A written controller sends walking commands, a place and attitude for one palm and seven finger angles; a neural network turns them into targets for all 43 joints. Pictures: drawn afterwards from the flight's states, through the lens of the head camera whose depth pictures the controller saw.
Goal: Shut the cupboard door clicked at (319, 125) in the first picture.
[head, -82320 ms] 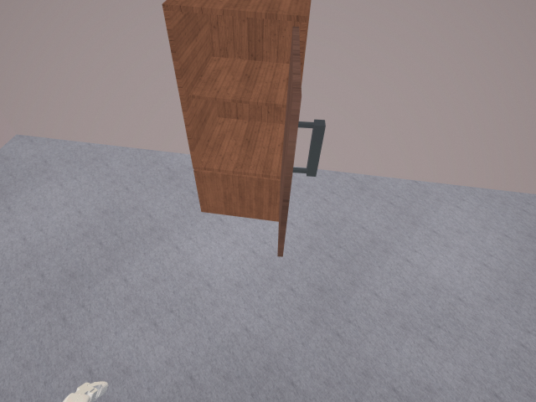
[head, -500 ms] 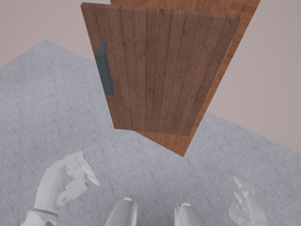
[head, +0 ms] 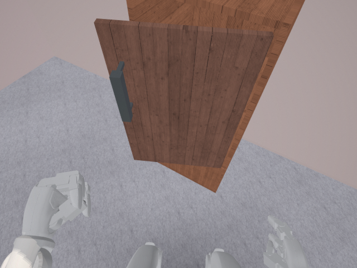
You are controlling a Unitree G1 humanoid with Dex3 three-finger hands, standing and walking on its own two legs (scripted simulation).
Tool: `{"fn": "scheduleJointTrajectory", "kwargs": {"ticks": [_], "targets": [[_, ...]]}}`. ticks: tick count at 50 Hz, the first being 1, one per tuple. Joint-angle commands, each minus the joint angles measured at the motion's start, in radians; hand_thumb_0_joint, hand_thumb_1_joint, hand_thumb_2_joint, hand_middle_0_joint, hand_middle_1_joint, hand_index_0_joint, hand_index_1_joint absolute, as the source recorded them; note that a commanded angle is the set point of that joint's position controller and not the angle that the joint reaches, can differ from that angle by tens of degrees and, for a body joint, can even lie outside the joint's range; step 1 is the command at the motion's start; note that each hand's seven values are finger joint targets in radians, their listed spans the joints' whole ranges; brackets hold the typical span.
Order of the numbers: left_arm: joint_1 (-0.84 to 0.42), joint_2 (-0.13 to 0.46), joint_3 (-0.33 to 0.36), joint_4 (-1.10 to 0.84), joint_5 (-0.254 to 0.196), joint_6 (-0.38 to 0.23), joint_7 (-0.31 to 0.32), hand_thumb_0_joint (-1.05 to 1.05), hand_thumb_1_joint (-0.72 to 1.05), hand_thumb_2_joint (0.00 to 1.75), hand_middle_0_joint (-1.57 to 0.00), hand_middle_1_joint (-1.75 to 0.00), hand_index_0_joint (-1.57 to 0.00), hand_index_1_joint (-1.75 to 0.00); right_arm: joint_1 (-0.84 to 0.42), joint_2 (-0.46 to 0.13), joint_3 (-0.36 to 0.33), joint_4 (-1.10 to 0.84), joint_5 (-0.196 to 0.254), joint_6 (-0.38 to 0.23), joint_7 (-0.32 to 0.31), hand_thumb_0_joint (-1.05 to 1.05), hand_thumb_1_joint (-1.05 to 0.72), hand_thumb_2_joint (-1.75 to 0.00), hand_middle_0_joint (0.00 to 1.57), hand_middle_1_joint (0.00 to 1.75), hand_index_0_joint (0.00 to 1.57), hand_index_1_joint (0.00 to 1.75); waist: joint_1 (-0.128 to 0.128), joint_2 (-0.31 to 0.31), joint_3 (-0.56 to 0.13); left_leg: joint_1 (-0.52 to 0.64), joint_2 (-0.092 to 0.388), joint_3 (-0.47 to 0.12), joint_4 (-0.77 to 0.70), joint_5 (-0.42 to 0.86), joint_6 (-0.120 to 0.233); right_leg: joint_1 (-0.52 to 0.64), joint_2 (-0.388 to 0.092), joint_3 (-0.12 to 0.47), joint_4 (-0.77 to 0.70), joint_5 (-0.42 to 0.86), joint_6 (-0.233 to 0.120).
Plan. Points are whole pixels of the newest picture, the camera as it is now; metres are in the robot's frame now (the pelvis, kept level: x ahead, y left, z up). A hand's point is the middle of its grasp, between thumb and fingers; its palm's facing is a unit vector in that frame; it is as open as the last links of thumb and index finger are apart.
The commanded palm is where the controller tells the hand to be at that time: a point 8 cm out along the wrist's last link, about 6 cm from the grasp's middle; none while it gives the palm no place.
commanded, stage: raise the hand and make a fist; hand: left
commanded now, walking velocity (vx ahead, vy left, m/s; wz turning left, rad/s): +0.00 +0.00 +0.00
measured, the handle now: (124, 93) +0.52 +0.19 +0.06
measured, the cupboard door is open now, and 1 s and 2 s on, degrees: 24 24 24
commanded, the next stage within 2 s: bring the fist close to the handle in 0.34 s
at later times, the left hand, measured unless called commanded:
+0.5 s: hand (95, 214) +0.21 +0.18 +0.05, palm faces -0.08 -1.00 -0.02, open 3.1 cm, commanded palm +0.21 +0.24 +0.06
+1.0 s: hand (113, 151) +0.34 +0.17 +0.07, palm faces -0.02 -1.00 -0.03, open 3.1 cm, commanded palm +0.32 +0.21 +0.06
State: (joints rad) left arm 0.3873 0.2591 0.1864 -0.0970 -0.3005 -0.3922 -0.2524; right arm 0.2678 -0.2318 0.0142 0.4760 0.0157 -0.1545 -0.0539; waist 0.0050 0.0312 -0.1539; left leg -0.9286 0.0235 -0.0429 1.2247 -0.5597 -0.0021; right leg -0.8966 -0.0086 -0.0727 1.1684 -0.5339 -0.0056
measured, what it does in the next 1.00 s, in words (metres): stands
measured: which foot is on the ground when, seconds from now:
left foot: down 0.00-1.00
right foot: down 0.00-1.00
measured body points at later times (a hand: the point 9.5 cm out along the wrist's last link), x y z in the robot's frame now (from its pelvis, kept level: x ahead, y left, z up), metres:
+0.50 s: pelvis +0.00 +0.00 +0.00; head +0.05 +0.00 +0.45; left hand +0.21 +0.23 +0.05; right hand +0.18 -0.23 -0.07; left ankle +0.02 +0.12 -0.64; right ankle +0.02 -0.12 -0.64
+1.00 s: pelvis +0.00 +0.00 +0.01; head +0.07 +0.01 +0.45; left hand +0.33 +0.22 +0.07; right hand +0.14 -0.25 -0.09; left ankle +0.02 +0.12 -0.64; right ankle +0.02 -0.12 -0.64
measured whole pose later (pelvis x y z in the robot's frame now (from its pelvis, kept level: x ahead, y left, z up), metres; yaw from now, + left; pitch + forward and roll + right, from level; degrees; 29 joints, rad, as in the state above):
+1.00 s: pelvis +0.00 +0.00 +0.01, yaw -1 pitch +17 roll -2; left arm -0.11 0.24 0.16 0.29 -0.21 -0.35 -0.17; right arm 0.28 -0.25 0.02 0.55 0.01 -0.12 -0.04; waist -0.04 0.03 -0.15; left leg -0.94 0.02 -0.02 1.18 -0.53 0.01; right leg -0.92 -0.01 -0.05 1.14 -0.51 0.00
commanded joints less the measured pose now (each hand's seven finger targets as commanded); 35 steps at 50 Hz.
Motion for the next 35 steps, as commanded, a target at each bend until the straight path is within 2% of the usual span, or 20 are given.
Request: {"fn": "scheduleJointTrajectory", "kwargs": {"ticks": [1, 3, 4, 5, 7, 9, 10, 13, 15, 16, 18, 21, 22, 24, 25, 26, 29, 31, 34, 35], "targets": [[0.014, 0.049, -0.021, -0.071, 0.000, -0.019, -0.036, 0.00, 0.90, 0.90, -1.30, -1.50, -1.30, -1.50, -0.039, -0.141, -0.061, -0.154, 0.016, -0.049, -0.005, 0.00, -0.90, -0.90, 0.20, 0.30, 0.20, 0.30, -0.031, -0.036, -0.148, 0.095, -0.029, -0.002, -0.206, 0.211, 0.017, 0.137, 0.027, 0.027, -0.193, 0.154, -0.017], [-0.001, 0.069, -0.024, -0.054, 0.003, 0.013, -0.063, 0.00, 0.90, 0.90, -1.30, -1.50, -1.30, -1.50, -0.036, -0.150, -0.062, -0.165, 0.020, -0.049, -0.009, 0.00, -0.90, -0.90, 0.20, 0.30, 0.20, 0.30, -0.034, -0.046, -0.130, 0.078, -0.033, 0.003, -0.210, 0.183, 0.021, 0.148, 0.020, 0.047, -0.221, 0.114, -0.015], [-0.012, 0.094, -0.004, -0.065, 0.002, 0.017, -0.066, 0.00, 0.90, 0.90, -1.30, -1.50, -1.30, -1.50, -0.040, -0.151, -0.062, -0.166, 0.022, -0.049, -0.011, 0.00, -0.90, -0.90, 0.20, 0.30, 0.20, 0.30, -0.027, -0.042, -0.130, 0.074, -0.034, 0.004, -0.206, 0.188, 0.023, 0.161, 0.019, 0.058, -0.226, 0.106, -0.018], [-0.031, 0.115, 0.019, -0.105, -0.002, 0.009, -0.065, 0.00, 0.90, 0.90, -1.30, -1.50, -1.30, -1.50, -0.039, -0.151, -0.063, -0.172, 0.019, -0.052, -0.013, 0.00, -0.90, -0.90, 0.20, 0.30, 0.20, 0.30, -0.019, -0.038, -0.175, 0.090, -0.035, 0.005, -0.206, 0.209, 0.025, 0.183, 0.016, 0.060, -0.217, 0.132, -0.018], [-0.064, 0.157, 0.077, -0.181, -0.013, -0.026, -0.046, 0.00, 0.90, 0.90, -1.30, -1.50, -1.30, -1.50, -0.045, -0.140, -0.063, -0.173, 0.012, -0.055, -0.016, 0.00, -0.90, -0.90, 0.20, 0.30, 0.20, 0.30, 0.000, -0.011, -0.228, 0.113, -0.033, 0.011, -0.201, 0.249, 0.023, 0.205, 0.018, 0.059, -0.195, 0.181, -0.020], [-0.081, 0.189, 0.130, -0.224, -0.025, -0.075, -0.011, 0.00, 0.90, 0.90, -1.30, -1.50, -1.30, -1.50, -0.050, -0.128, -0.060, -0.165, 0.004, -0.056, -0.019, 0.00, -0.90, -0.90, 0.20, 0.30, 0.20, 0.30, 0.017, 0.010, -0.238, 0.108, -0.032, 0.010, -0.193, 0.268, 0.019, 0.211, 0.025, 0.055, -0.174, 0.199, -0.026], [-0.072, 0.160, 0.115, -0.233, -0.027, -0.098, 0.001, 0.00, 0.90, 0.90, -1.30, -1.50, -1.30, -1.50, -0.055, -0.121, -0.057, -0.162, 0.003, -0.059, -0.015, 0.00, -0.90, -0.90, 0.20, 0.30, 0.20, 0.30, 0.020, 0.030, -0.243, 0.123, -0.033, 0.008, -0.198, 0.276, 0.016, 0.206, 0.025, 0.050, -0.164, 0.209, -0.028], [-0.032, 0.103, 0.075, -0.176, -0.022, -0.127, 0.018, 0.00, 0.90, 0.90, -1.30, -1.50, -1.30, -1.50, -0.052, -0.120, -0.058, -0.143, 0.001, -0.058, -0.004, 0.00, -0.90, -0.90, 0.20, 0.30, 0.20, 0.30, 0.004, 0.051, -0.215, 0.130, -0.032, 0.008, -0.194, 0.275, 0.011, 0.162, 0.028, 0.031, -0.149, 0.218, -0.027], [-0.002, 0.067, 0.024, -0.110, -0.007, -0.102, -0.001, 0.00, 0.90, 0.90, -1.30, -1.50, -1.30, -1.50, -0.049, -0.131, -0.064, -0.141, 0.005, -0.050, 0.000, 0.00, -0.90, -0.90, 0.20, 0.30, 0.20, 0.30, -0.017, 0.014, -0.184, 0.111, -0.030, 0.008, -0.194, 0.246, 0.014, 0.139, 0.028, 0.029, -0.160, 0.193, -0.021], [-0.001, 0.059, 0.001, -0.093, -0.004, -0.083, -0.017, 0.00, 0.90, 0.90, -1.30, -1.50, -1.30, -1.50, -0.047, -0.137, -0.064, -0.143, 0.008, -0.047, 0.001, 0.00, -0.90, -0.90, 0.20, 0.30, 0.20, 0.30, -0.022, 0.017, -0.178, 0.105, -0.031, 0.007, -0.198, 0.226, 0.016, 0.136, 0.026, 0.033, -0.172, 0.175, -0.019], [0.001, 0.059, -0.021, -0.061, -0.001, -0.039, -0.050, 0.00, 0.90, 0.90, -1.30, -1.50, -1.30, -1.50, -0.041, -0.145, -0.065, -0.153, 0.016, -0.043, -0.001, 0.00, -0.90, -0.90, 0.20, 0.30, 0.20, 0.30, -0.031, -0.022, -0.152, 0.086, -0.033, 0.009, -0.203, 0.200, 0.020, 0.147, 0.023, 0.047, -0.202, 0.147, -0.016], [-0.038, 0.116, 0.020, -0.105, -0.004, -0.010, -0.066, 0.00, 0.90, 0.90, -1.30, -1.50, -1.30, -1.50, -0.045, -0.148, -0.064, -0.169, 0.019, -0.039, -0.009, 0.00, -0.90, -0.90, 0.20, 0.30, 0.20, 0.30, -0.024, -0.032, -0.174, 0.093, -0.033, 0.008, -0.207, 0.201, 0.025, 0.170, 0.021, 0.054, -0.210, 0.138, -0.017], [-0.056, 0.123, 0.039, -0.138, -0.012, -0.019, -0.061, 0.00, 0.90, 0.90, -1.30, -1.50, -1.30, -1.50, -0.049, -0.145, -0.063, -0.173, 0.016, -0.041, -0.012, 0.00, -0.90, -0.90, 0.20, 0.30, 0.20, 0.30, -0.015, -0.027, -0.189, 0.099, -0.034, 0.007, -0.207, 0.210, 0.024, 0.183, 0.021, 0.055, -0.205, 0.143, -0.018], [-0.190, 0.165, 0.073, -0.198, -0.016, -0.058, -0.031, 0.00, 0.90, 0.90, -1.30, -1.50, -1.30, -1.50, -0.051, -0.143, -0.055, -0.159, 0.007, -0.046, -0.022, 0.00, -0.90, -0.90, 0.20, 0.30, 0.20, 0.30, -0.024, -0.008, -0.196, 0.095, -0.030, 0.001, -0.187, 0.207, 0.025, 0.156, 0.027, 0.052, -0.183, 0.134, -0.022], [-0.228, 0.151, 0.069, -0.208, -0.013, -0.078, -0.016, 0.00, 0.90, 0.90, -1.30, -1.50, -1.30, -1.50, -0.060, -0.136, -0.051, -0.152, 0.005, -0.051, -0.021, 0.00, -0.90, -0.90, 0.20, 0.30, 0.20, 0.30, -0.020, 0.025, -0.209, 0.107, -0.030, -0.001, -0.186, 0.204, 0.022, 0.139, 0.027, 0.051, -0.174, 0.128, -0.025], [-0.272, 0.123, 0.048, -0.178, -0.011, -0.093, -0.002, 0.00, 0.90, 0.90, -1.30, -1.50, -1.30, -1.50, -0.056, -0.130, -0.046, -0.142, 0.003, -0.055, -0.021, 0.00, -0.90, -0.90, 0.20, 0.30, 0.20, 0.30, -0.035, 0.024, -0.180, 0.104, -0.030, -0.004, -0.184, 0.185, 0.020, 0.105, 0.029, 0.042, -0.169, 0.108, -0.024], [-0.349, 0.104, 0.024, -0.108, 0.006, -0.116, 0.020, 0.00, 0.90, 0.90, -1.30, -1.50, -1.30, -1.50, -0.056, -0.140, -0.046, -0.110, 0.001, -0.065, -0.018, 0.00, -0.90, -0.90, 0.20, 0.30, 0.20, 0.30, -0.047, 0.039, -0.175, 0.099, -0.028, -0.017, -0.184, 0.136, 0.019, 0.054, 0.034, 0.033, -0.157, 0.067, -0.026], [-0.325, 0.070, -0.021, -0.036, 0.021, -0.081, 0.009, 0.00, 0.90, 0.90, -1.30, -1.50, -1.30, -1.50, -0.050, -0.147, -0.048, -0.108, 0.004, -0.063, -0.012, 0.00, -0.90, -0.90, 0.20, 0.30, 0.20, 0.30, -0.044, 0.041, -0.203, 0.107, -0.030, -0.014, -0.196, 0.144, 0.018, 0.070, 0.027, 0.030, -0.161, 0.086, -0.024], [-0.303, 0.092, -0.032, 0.033, 0.043, 0.007, -0.017, 0.00, 0.90, 0.90, -1.30, -1.50, -1.30, -1.50, -0.029, -0.163, -0.051, -0.117, 0.015, -0.049, -0.010, 0.00, -0.90, -0.90, 0.20, 0.30, 0.20, 0.30, -0.034, 0.033, -0.240, 0.130, -0.028, -0.011, -0.221, 0.182, 0.022, 0.120, 0.026, 0.030, -0.178, 0.130, -0.024], [-0.338, 0.092, -0.038, 0.029, 0.046, 0.034, -0.019, 0.00, 0.90, 0.90, -1.30, -1.50, -1.30, -1.50, -0.030, -0.161, -0.049, -0.122, 0.017, -0.041, -0.008, 0.00, -0.90, -0.90, 0.20, 0.30, 0.20, 0.30, -0.035, 0.024, -0.249, 0.130, -0.030, -0.007, -0.228, 0.188, 0.023, 0.140, 0.021, 0.033, -0.187, 0.143, -0.020]]}}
